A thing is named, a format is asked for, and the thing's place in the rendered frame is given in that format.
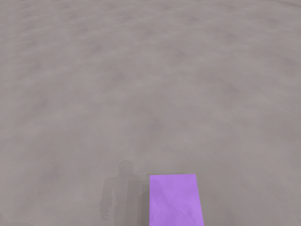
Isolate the carton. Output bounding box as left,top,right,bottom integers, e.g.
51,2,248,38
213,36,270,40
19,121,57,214
149,173,204,226

